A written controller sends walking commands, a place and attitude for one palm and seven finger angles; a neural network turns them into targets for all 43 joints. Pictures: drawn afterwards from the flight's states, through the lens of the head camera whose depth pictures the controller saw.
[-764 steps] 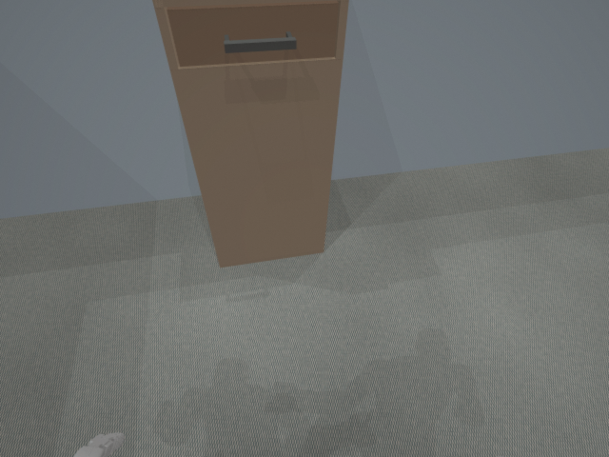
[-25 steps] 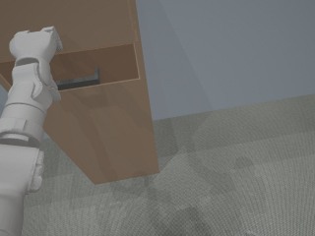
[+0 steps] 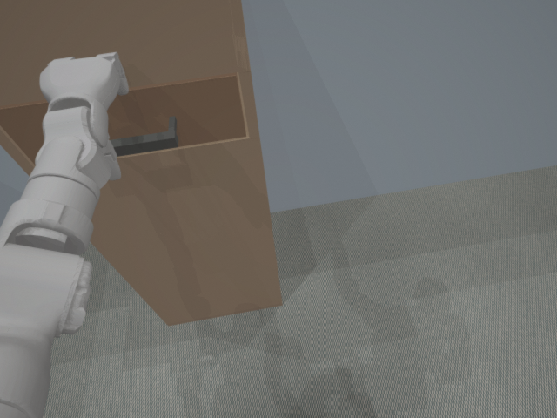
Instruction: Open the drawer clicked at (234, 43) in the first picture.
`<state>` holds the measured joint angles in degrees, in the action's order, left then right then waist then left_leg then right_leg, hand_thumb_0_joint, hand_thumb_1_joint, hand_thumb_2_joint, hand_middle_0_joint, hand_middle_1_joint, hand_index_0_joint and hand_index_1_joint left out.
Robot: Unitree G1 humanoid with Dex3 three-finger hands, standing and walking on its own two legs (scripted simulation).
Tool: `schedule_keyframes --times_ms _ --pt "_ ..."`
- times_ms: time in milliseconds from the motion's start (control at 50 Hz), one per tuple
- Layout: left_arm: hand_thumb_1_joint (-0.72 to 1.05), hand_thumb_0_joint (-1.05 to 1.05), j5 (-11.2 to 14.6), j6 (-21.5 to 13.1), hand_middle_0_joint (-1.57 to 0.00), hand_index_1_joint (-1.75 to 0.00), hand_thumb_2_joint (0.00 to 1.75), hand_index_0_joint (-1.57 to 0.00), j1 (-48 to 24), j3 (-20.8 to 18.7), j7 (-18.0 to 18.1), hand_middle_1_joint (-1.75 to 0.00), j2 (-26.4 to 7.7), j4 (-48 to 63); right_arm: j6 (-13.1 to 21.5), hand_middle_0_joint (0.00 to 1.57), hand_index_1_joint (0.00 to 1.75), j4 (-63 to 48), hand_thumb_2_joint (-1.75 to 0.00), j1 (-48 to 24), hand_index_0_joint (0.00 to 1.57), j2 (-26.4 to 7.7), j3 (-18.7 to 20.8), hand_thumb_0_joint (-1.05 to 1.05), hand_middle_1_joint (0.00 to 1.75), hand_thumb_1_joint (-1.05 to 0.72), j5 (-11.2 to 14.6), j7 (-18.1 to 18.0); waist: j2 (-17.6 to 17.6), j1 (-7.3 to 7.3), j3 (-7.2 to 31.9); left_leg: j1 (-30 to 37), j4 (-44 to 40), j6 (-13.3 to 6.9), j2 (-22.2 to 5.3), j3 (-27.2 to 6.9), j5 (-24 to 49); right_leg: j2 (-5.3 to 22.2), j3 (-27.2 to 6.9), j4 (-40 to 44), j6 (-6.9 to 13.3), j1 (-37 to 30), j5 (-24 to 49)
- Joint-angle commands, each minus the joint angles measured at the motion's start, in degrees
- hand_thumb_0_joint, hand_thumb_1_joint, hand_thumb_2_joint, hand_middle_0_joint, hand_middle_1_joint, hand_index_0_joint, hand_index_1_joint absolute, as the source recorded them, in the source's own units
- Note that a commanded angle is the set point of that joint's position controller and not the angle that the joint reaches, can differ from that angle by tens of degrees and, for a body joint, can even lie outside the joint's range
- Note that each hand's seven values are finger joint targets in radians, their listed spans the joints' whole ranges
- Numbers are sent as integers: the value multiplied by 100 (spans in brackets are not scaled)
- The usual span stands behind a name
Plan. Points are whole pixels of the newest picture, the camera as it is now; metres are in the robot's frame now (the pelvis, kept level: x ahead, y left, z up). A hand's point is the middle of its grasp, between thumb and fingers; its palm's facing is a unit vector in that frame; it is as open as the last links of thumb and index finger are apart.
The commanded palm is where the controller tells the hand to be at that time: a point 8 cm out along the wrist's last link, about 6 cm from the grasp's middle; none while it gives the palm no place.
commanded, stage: move the hooked fingers above the handle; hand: left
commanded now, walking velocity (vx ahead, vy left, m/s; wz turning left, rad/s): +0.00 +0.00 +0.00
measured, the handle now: (127, 137) +0.53 +0.26 +0.12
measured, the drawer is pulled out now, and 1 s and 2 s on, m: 0.00 0.00 0.00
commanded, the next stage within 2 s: none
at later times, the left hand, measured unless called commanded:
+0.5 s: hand (77, 139) +0.45 +0.28 +0.18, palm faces -0.07 +0.05 -1.00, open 13.9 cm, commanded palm +0.45 +0.24 +0.23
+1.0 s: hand (97, 135) +0.47 +0.26 +0.18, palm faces -0.07 +0.02 -1.00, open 13.8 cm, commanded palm +0.45 +0.26 +0.23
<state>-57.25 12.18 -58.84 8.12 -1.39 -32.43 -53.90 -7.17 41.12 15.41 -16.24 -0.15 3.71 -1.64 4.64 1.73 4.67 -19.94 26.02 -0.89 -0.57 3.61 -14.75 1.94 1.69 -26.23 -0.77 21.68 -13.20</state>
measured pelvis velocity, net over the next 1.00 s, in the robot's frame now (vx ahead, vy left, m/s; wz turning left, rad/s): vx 0.00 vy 0.00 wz -0.02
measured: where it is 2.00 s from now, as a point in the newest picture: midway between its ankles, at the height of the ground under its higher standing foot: outside the picture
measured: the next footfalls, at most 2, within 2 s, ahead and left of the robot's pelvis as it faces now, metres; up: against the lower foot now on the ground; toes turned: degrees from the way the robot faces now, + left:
none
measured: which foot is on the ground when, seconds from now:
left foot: down 0.00-1.00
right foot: down 0.00-1.00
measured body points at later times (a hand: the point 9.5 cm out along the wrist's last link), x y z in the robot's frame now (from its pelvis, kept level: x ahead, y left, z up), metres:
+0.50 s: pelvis +0.00 -0.01 +0.00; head +0.04 -0.04 +0.45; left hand +0.45 +0.28 +0.24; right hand +0.09 -0.28 -0.14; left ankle -0.03 +0.11 -0.74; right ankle -0.01 -0.13 -0.74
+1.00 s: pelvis +0.00 +0.00 +0.00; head +0.03 -0.04 +0.45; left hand +0.46 +0.26 +0.23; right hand +0.08 -0.25 -0.14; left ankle -0.03 +0.11 -0.74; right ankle -0.01 -0.13 -0.74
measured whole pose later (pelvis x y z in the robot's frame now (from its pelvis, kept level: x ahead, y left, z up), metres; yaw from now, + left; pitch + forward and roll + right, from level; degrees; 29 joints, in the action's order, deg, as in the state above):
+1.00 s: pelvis +0.00 +0.00 +0.00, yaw -1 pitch +7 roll +0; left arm -57.5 10.5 -55.2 4.3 -4.8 -34.5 -56.0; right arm -8.1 39.5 14.5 -15.4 -1.9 4.3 -3.8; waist 4.9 2.8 3.9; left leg -17.7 24.6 -1.0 -0.8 4.8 -14.3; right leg 1.6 0.4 -25.6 -0.9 20.3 -12.7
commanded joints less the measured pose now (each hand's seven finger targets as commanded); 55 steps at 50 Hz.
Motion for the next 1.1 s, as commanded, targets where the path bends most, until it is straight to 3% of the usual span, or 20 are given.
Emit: schedule_keyframes --times_ms 0,60,120,200,280,320,380,400,480,500,540,620,660,720,740,820,860,940,1000,1080 --pt "-50 0 160 -202 -30 -120 30 -30 -2147 -157 -616 -120 -935 1180 196 20 30 -827 -90 -176 20 -899 312 0 30 -90 19 -241 -1192 277 1635 796 -129 -234 152 -157 1622 -239 26 200 182 -982 1532" --pt "-50 0 194 -1014 -30 -120 30 -30 -2384 -412 -683 -120 -1198 1802 290 20 30 -865 -90 -82 20 -775 293 0 30 -90 -28 -331 -816 155 1846 902 -77 -246 188 -223 1602 -224 -75 112 194 -1027 1455" --pt "-50 0 67 -1668 -30 -120 30 -30 -2708 -1447 -157 -120 -2340 2393 360 20 30 -848 -90 84 20 -689 320 0 30 -90 -139 -369 -247 -97 2337 875 18 -221 182 -208 2037 -235 -155 -24 245 -1388 1749" --pt "-50 0 -88 -1584 -30 -120 30 -30 -2676 -2053 836 -120 -2840 2092 437 20 30 -731 -90 15 20 -596 305 0 30 -90 -142 -251 -90 -285 2295 436 7 -76 183 -148 2288 -279 -76 -83 272 -1642 1880" --pt "-50 0 -221 -723 -30 -120 30 -30 -2367 -1600 1188 -120 -2401 1268 499 20 30 -569 -90 -96 20 -664 313 0 30 -90 -123 -102 116 -271 2409 531 -56 7 156 3 2380 -275 -31 -118 262 -1629 2067" --pt "-50 0 -179 -265 -30 -120 30 -30 -1917 -1323 864 -120 -2163 746 429 20 30 -560 -90 -121 20 -776 337 0 30 -90 -92 -80 -272 -190 2419 489 -64 -42 142 70 2335 -237 -49 -90 205 -1746 2258" --pt "-50 0 59 192 -30 -120 30 -30 -1769 -10 20 -120 -819 997 344 20 30 -740 -90 -202 20 -900 378 0 30 -90 33 -120 -643 207 2006 802 -69 -171 125 32 2043 -223 -10 109 135 -1254 2084" --pt "-50 0 173 186 -30 -120 30 -30 -1767 466 -310 -120 -276 1217 335 20 30 -802 -90 -227 20 -902 395 0 30 -90 59 -155 -844 373 1917 985 -52 -212 127 -24 2021 -234 4 194 142 -1126 2022" --pt "-50 0 489 -538 -30 -120 30 -30 -2469 722 -1142 -120 -129 1972 414 20 30 -717 -90 -296 20 -890 298 0 30 -90 55 -351 -896 610 1239 1166 -51 -301 233 -255 1433 -229 1 338 115 -415 1359" --pt "-50 0 592 -856 -30 -120 30 -30 -2713 682 -1188 -120 -166 2287 473 20 30 -701 -90 -271 20 -859 293 0 30 -90 31 -389 -700 604 1242 1249 -32 -304 234 -284 1409 -202 -52 359 142 -393 1260" --pt "-50 0 535 -1435 -30 -120 30 -30 -3019 -14 -987 -120 -856 2663 540 20 30 -632 -90 -73 20 -789 317 0 30 -90 -40 -433 -237 398 1702 1451 68 -238 253 -357 1671 -231 -67 176 230 -478 1324" --pt "-50 0 275 -2017 -30 -120 30 -30 -3235 -1565 176 -120 -2334 2892 582 20 30 -669 -90 131 20 -601 299 0 30 -90 -196 -355 201 -129 2576 1194 213 -47 240 -407 2729 -290 8 -174 311 -1067 1854" --pt "-50 0 175 -1651 -30 -120 30 -30 -2711 -1760 740 -120 -2360 1985 530 20 30 -587 -90 -18 20 -522 226 0 30 -90 -166 -266 11 -254 2251 689 137 38 219 -301 2731 -283 89 -221 309 -1256 1942" --pt "-50 0 -2 -995 -30 -120 30 -30 -2385 -1585 1000 -120 -2521 1187 424 20 30 -595 -90 -252 20 -638 157 0 30 -90 -129 -194 -321 -335 2183 318 5 78 166 -46 2448 -217 9 -146 253 -1656 2107" --pt "-50 0 -45 -724 -30 -120 30 -30 -2208 -1361 1003 -120 -2311 907 374 20 30 -628 -90 -333 20 -629 128 0 30 -90 -122 -189 -332 -363 2121 268 -39 74 163 19 2376 -205 2 -125 240 -1699 2148" --pt "-50 0 -122 132 -30 -120 30 -30 -1561 -1065 510 -120 -2009 112 173 20 30 -674 -90 -350 20 -783 140 0 30 -90 -64 -134 -748 -344 2265 307 -211 11 106 74 2331 -164 12 -73 183 -1909 2274" --pt "-50 0 -140 223 -30 -120 30 -30 -1602 -1139 204 -120 -2275 266 66 20 30 -780 -90 -458 20 -869 129 0 30 -90 -23 -213 -1081 -289 2053 276 -273 -74 114 121 1995 -153 -24 44 131 -1868 2100" --pt "-50 0 -113 -186 -30 -120 30 -30 -1649 -740 -410 -120 -1857 564 113 20 30 -902 -90 -286 20 -920 183 0 30 -90 49 -376 -1493 66 1460 382 -299 -231 112 6 1423 -163 -20 249 95 -1376 1584" --pt "-50 0 77 -1024 -30 -120 30 -30 -2288 -282 -660 -120 -1267 1871 289 20 30 -992 -90 -143 20 -795 302 0 30 -90 -4 -420 -869 247 1777 941 -128 -279 126 -121 1611 -185 -107 260 141 -1115 1560" --pt "-50 0 210 -1880 -30 -120 30 -30 -2928 -646 -359 -120 -1555 2695 462 20 30 -757 -90 222 20 -703 415 0 30 -90 -108 -440 239 252 2053 1443 89 -202 165 -254 1905 -276 -126 163 249 -652 1349"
